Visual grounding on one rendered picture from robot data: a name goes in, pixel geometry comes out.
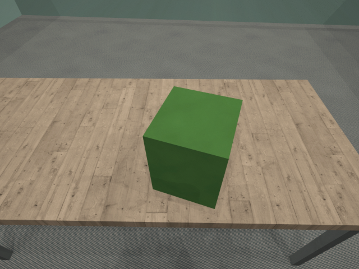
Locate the carton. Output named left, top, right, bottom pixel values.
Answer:
left=143, top=86, right=243, bottom=209

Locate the table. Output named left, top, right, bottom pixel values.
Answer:
left=0, top=78, right=359, bottom=266

